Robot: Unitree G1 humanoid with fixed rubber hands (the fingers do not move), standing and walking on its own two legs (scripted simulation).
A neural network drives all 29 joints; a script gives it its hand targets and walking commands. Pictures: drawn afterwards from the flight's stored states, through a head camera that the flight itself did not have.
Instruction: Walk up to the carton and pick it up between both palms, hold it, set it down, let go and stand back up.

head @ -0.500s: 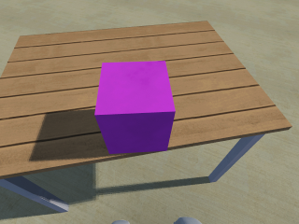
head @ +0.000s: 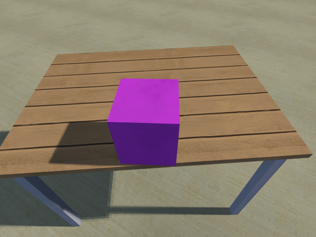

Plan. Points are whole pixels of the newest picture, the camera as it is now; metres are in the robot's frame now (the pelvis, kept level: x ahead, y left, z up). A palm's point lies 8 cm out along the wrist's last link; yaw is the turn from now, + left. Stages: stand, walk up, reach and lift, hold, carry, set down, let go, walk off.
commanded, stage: walk up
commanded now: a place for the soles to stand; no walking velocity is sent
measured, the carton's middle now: (148, 122) +0.43 +0.06 +0.04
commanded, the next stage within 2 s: reach and lift in 0.56 s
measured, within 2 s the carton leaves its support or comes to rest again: neither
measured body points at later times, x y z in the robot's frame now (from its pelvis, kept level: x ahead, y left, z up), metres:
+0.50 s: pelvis +0.00 +0.01 +0.00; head +0.01 +0.01 +0.45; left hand +0.01 +0.25 -0.15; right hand +0.00 -0.23 -0.15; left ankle +0.01 +0.14 -0.73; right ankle +0.01 -0.09 -0.73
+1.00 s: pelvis +0.00 -0.01 +0.00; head +0.02 +0.01 +0.45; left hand +0.17 +0.21 -0.11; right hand +0.14 -0.25 -0.11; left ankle +0.01 +0.14 -0.73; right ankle +0.01 -0.09 -0.73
